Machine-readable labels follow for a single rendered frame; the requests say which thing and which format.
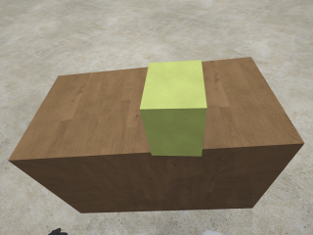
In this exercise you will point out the pedestal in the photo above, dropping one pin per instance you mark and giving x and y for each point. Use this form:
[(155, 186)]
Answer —
[(88, 145)]

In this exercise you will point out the carton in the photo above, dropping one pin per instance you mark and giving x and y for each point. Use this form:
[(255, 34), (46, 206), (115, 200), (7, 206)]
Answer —
[(173, 108)]

